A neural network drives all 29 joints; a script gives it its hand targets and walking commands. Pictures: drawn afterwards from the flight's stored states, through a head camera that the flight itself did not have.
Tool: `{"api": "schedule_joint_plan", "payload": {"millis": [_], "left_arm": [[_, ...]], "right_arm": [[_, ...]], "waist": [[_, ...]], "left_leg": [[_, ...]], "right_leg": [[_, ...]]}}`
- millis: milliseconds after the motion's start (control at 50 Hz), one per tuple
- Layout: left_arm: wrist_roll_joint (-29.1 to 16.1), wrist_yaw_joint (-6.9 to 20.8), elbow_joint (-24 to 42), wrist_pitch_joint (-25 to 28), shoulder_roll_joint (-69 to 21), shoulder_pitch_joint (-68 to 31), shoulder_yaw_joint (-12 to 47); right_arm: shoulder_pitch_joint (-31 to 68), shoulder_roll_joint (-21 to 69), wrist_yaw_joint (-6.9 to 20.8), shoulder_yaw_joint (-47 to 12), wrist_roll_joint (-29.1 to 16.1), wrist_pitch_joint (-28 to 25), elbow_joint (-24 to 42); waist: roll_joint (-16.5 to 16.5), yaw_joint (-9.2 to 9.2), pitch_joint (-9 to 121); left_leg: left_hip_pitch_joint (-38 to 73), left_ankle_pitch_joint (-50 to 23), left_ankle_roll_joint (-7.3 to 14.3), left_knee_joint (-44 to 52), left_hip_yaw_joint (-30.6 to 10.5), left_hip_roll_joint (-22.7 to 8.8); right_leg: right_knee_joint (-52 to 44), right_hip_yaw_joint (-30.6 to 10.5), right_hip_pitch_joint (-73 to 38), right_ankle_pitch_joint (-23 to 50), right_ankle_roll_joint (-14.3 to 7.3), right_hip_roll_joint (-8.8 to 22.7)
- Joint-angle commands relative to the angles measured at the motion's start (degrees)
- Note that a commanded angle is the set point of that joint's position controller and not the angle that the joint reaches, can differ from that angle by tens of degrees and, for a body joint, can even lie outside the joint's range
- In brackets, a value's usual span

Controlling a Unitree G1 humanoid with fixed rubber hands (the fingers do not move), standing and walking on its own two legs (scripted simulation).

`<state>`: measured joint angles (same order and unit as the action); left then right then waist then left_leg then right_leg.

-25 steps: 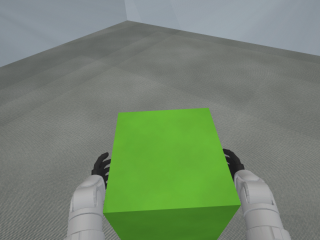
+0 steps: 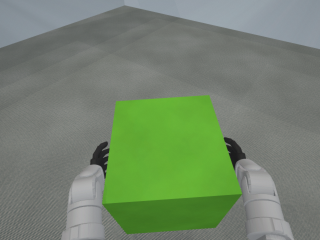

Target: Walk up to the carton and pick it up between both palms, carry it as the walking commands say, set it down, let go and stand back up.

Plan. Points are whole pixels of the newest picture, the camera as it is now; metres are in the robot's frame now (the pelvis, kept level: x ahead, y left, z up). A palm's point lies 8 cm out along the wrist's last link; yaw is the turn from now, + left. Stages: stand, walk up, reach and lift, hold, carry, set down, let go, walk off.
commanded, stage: reach and lift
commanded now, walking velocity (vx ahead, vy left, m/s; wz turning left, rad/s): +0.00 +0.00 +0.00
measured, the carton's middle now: (167, 166) +0.34 +0.00 -0.02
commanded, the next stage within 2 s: hold in 0.46 s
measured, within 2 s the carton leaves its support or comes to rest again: neither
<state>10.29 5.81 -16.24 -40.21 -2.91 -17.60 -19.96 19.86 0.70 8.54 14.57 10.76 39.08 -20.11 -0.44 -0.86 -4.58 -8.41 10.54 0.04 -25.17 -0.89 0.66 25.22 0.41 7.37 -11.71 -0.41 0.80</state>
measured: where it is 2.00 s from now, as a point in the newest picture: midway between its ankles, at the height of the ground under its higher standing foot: outside the picture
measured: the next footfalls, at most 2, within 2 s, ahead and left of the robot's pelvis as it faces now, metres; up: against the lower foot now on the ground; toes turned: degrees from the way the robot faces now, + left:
none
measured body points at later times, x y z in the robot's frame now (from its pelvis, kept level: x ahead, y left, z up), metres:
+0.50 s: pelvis +0.03 -0.01 +0.01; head +0.01 -0.01 +0.46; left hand +0.30 +0.18 +0.03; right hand +0.30 -0.18 +0.02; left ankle +0.04 +0.11 -0.74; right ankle +0.03 -0.13 -0.74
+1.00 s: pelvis +0.01 +0.00 +0.01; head +0.01 +0.01 +0.45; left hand +0.30 +0.18 +0.02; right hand +0.30 -0.18 +0.03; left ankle +0.04 +0.11 -0.74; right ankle +0.03 -0.13 -0.74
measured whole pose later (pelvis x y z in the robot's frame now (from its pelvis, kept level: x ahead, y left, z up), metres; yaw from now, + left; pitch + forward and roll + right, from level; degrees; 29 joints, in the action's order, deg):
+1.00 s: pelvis +0.01 +0.00 +0.01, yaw +0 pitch -7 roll +0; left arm 8.8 6.0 -6.7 -41.3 -3.1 -10.3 -14.2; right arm 9.2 0.8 7.8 11.5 8.8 41.0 -6.3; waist -0.1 -0.9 -6.5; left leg -4.4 9.6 0.5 -20.9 -1.0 0.7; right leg 19.8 0.4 2.8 -10.0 0.1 0.8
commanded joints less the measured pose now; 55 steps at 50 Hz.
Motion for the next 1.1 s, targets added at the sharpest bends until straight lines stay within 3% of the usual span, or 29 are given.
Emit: {"api": "schedule_joint_plan", "payload": {"millis": [0,80,200,220,380,420,500,620,640,760,840,860,960,1080], "left_arm": [[-14.7,11.2,13.6,1.6,-52.7,-38.1,44.5],[-14.6,10.6,17.1,0.7,-51.7,-30.5,45.0],[-12.3,9.8,15.4,-1.2,-48.4,-14.8,41.5],[-12.1,9.8,15.3,-1.4,-47.9,-13.7,41.1],[-14.5,8.8,25.5,-0.5,-43.8,-13.4,44.6],[-15.2,8.5,27.3,-0.3,-42.7,-13.9,45.4],[-15.2,8.2,27.1,0.2,-40.0,-18.5,45.3],[-12.8,7.6,21.1,0.0,-38.1,-23.3,42.2],[-12.4,7.5,20.4,-0.1,-38.6,-24.7,42.0],[-12.1,7.7,16.1,0.8,-40.7,-30.8,41.3],[-12.6,7.4,17.0,1.7,-43.9,-30.2,43.6],[-12.4,7.3,15.7,1.4,-44.3,-28.8,43.1],[-12.4,7.1,19.6,1.0,-44.7,-23.8,44.8],[-14.1,7.2,25.0,0.0,-44.5,-14.2,46.0]], "right_arm": [[33.8,51.4,8.3,-33.9,-13.5,-3.0,16.0],[26.6,51.0,7.4,-36.1,-13.3,-2.0,19.9],[17.5,47.8,6.1,-37.9,-12.2,0.0,24.0],[17.0,47.8,5.8,-38.0,-11.9,0.3,24.4],[13.4,46.5,4.6,-40.6,-13.9,0.1,30.6],[14.2,45.4,4.1,-41.1,-14.6,-0.2,32.6],[16.1,42.6,3.5,-38.7,-13.3,-0.5,30.9],[19.9,39.5,3.9,-33.6,-11.2,-0.3,24.7],[20.6,39.2,4.1,-32.5,-11.0,-0.3,23.3],[28.0,38.2,5.7,-30.5,-11.5,-1.7,20.8],[29.7,40.1,6.5,-33.5,-13.0,-2.4,23.2],[28.8,39.7,6.7,-33.9,-12.5,-2.2,22.7],[22.3,41.5,6.5,-35.6,-12.8,-1.6,24.4],[13.7,43.1,5.3,-40.1,-13.8,-0.6,30.7]], "waist": [[4.2,-1.51,26.4],[3.0,-1.00,30.7],[-0.1,0.19,25.2],[-1.3,0.28,24.5],[-1.0,0.15,21.8],[-0.4,-0.06,22.1],[-1.2,-0.66,20.3],[-0.9,-0.72,11.8],[0.4,-0.88,11.0],[2.8,-1.04,10.1],[3.9,-0.08,15.7],[2.3,0.06,16.1],[2.8,0.21,20.7],[1.4,0.33,24.8]], "left_leg": [[7.7,-9.8,-0.9,5.1,-2.3,4.2],[11.2,-22.3,-1.2,5.0,-2.8,4.4],[13.5,-30.2,-0.7,7.1,-3.4,4.7],[13.3,-29.1,-0.4,7.5,-3.4,4.8],[11.2,-26.8,0.1,8.3,-3.4,5.2],[10.0,-24.7,0.2,8.0,-3.6,5.1],[7.6,-14.1,0.9,8.2,-3.4,5.0],[3.5,1.0,1.3,9.2,-2.7,4.6],[3.6,3.5,1.2,8.9,-2.6,4.8],[1.3,12.6,1.2,9.6,-2.9,3.8],[3.1,7.5,0.7,9.3,-3.2,3.5],[4.7,4.8,0.6,9.2,-3.3,3.6],[9.8,-7.8,-0.2,7.8,-2.8,4.3],[13.5,-25.1,-0.7,7.2,-2.9,4.3]], "right_leg": [[-5.5,-3.9,-8.9,10.7,-1.3,-5.6],[-5.8,-4.1,-12.4,20.3,-0.3,-6.2],[-7.7,-4.7,-14.4,29.4,0.7,-6.0],[-8.0,-4.7,-14.8,29.7,0.9,-5.9],[-8.5,-5.5,-14.8,30.1,1.1,-5.6],[-8.0,-5.6,-14.8,28.1,0.9,-5.5],[-8.6,-5.0,-12.1,16.8,0.2,-5.3],[-9.5,-4.2,-6.5,0.6,-0.9,-4.7],[-9.5,-4.2,-5.2,-2.1,-1.4,-4.4],[-7.7,-2.5,-4.2,-8.6,-1.7,-4.9],[-6.6,-2.5,-6.3,-3.2,-1.5,-5.4],[-6.8,-2.3,-5.8,-1.9,-1.5,-5.6],[-7.7,-3.1,-7.5,6.4,-1.2,-5.6],[-7.9,-4.0,-10.9,20.2,0.3,-6.2]]}}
